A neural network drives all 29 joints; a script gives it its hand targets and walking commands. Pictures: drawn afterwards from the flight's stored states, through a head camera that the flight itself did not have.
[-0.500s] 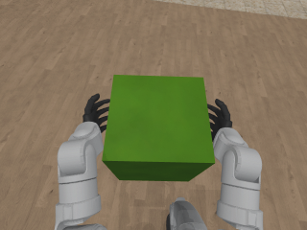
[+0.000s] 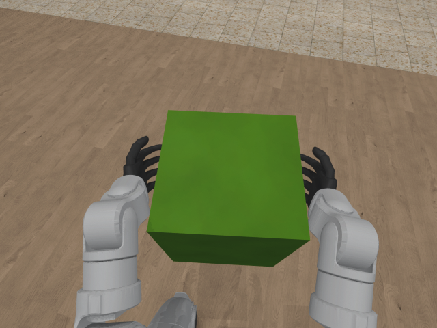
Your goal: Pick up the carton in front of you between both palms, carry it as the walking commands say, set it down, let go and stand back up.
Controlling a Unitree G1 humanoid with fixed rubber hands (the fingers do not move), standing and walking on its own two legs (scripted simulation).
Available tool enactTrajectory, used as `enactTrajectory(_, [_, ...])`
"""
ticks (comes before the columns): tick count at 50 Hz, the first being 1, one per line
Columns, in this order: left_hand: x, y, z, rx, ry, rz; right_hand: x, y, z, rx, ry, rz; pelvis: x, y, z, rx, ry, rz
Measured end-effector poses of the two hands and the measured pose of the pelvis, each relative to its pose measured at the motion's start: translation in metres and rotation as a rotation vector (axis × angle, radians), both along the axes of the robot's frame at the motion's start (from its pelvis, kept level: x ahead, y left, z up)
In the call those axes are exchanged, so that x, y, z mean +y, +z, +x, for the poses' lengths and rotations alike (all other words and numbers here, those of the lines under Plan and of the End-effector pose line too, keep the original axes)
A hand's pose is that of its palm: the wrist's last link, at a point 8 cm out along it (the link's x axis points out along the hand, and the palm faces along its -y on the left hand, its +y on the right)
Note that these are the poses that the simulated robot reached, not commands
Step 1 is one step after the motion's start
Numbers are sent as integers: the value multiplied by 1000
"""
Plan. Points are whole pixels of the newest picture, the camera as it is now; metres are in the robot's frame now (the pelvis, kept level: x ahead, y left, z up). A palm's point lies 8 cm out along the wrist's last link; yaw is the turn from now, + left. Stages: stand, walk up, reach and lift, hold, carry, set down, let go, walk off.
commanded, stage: carry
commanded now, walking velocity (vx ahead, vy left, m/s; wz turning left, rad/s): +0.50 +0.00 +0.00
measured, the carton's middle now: (226, 197) +0.35 +0.02 +0.02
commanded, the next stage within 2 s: none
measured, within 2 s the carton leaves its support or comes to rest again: neither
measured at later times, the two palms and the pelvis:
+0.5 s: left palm (187, 76) +0.65 +0.15 +0.05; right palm (312, 89) +0.63 -0.15 +0.06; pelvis +0.32 +0.02 -0.03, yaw -1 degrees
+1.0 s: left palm (202, 22) +0.95 +0.16 +0.03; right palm (298, 29) +0.95 -0.14 +0.03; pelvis +0.62 -0.01 -0.06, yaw +0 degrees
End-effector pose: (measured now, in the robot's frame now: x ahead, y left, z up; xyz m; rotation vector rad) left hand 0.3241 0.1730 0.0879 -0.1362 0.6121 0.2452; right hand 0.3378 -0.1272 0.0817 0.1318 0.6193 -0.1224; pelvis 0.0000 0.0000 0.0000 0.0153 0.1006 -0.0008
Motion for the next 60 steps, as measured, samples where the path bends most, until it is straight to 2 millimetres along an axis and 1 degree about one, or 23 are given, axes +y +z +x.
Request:
enactTrajectory(2, [2,2,32,-22,-11,-1,2,1,28,-23,-8,-7,5,-5,30,-1,-1,-10])
enactTrajectory(4, [6,-1,64,-37,-23,-5,5,-1,57,-38,-16,-14,12,-14,62,-7,-5,-20])
enactTrajectory(7, [9,-15,116,-49,-55,-10,8,-11,100,-49,-39,-35,21,-36,113,-27,-16,-30])
enactTrajectory(8, [8,-22,132,-39,-71,-13,8,-15,113,-39,-44,-51,23,-39,125,-28,-13,-15])
enactTrajectory(10, [5,-34,157,7,-100,-8,5,-26,132,7,-59,-61,28,-40,147,-27,-13,-15])
enactTrajectory(13, [-3,-48,187,78,-120,-23,-2,-40,152,80,-104,-43,34,-35,179,-21,-14,-26])
enactTrajectory(15, [-8,-52,208,99,-125,-37,-7,-45,168,101,-127,-33,37,-31,199,-16,-19,-29])
enactTrajectory(17, [-12,-53,230,95,-130,-42,-11,-44,187,97,-140,-28,38,-27,219,-11,-23,-32])
enactTrajectory(20, [-16,-50,265,61,-135,-39,-15,-39,223,63,-144,-27,36,-25,252,-4,-23,-34])
enactTrajectory(23, [-20,-42,302,14,-132,-31,-19,-30,264,16,-135,-27,30,-26,288,0,-19,-29])
enactTrajectory(26, [-24,-35,341,-31,-124,-17,-24,-23,308,-29,-121,-27,22,-32,330,0,-15,-16])
enactTrajectory(28, [-29,-33,370,-54,-119,-3,-29,-22,340,-53,-109,-26,15,-40,360,-4,-13,-7])
enactTrajectory(31, [-35,-36,413,-84,-102,22,-35,-30,390,-84,-77,-26,3,-62,410,-24,-2,5])
enactTrajectory(33, [-36,-42,437,-67,-88,43,-36,-39,420,-68,-51,-25,-2,-69,432,-26,-7,-19])
enactTrajectory(38, [-28,-64,475,57,-28,12,-28,-59,473,56,-14,-9,-15,-62,484,-21,-5,-5])
enactTrajectory(42, [-23,-68,513,78,-2,-2,-23,-64,515,79,-6,3,-20,-56,524,-14,4,2])
enactTrajectory(47, [-20,-59,577,23,-10,2,-20,-59,575,23,-10,0,-16,-55,580,-6,0,-1])
enactTrajectory(50, [-17,-55,621,-16,-22,3,-17,-55,615,-16,-18,-6,-10,-59,620,-6,-3,-11])
enactTrajectory(52, [-14,-55,651,-34,-29,1,-14,-55,643,-34,-21,-12,-5,-66,651,-8,-6,-20])
enactTrajectory(54, [-9,-61,683,-47,-39,-1,-9,-58,673,-48,-27,-21,1,-78,683,-17,-13,-28])
enactTrajectory(56, [-6,-71,717,-53,-59,-3,-6,-65,702,-53,-38,-39,7,-92,714,-27,-19,-23])
enactTrajectory(58, [-6,-82,744,-21,-85,-2,-7,-74,724,-23,-47,-62,10,-95,736,-26,-18,-10])
enactTrajectory(60, [-11,-92,765,30,-106,-5,-11,-84,738,30,-70,-57,15,-93,756,-23,-14,-19])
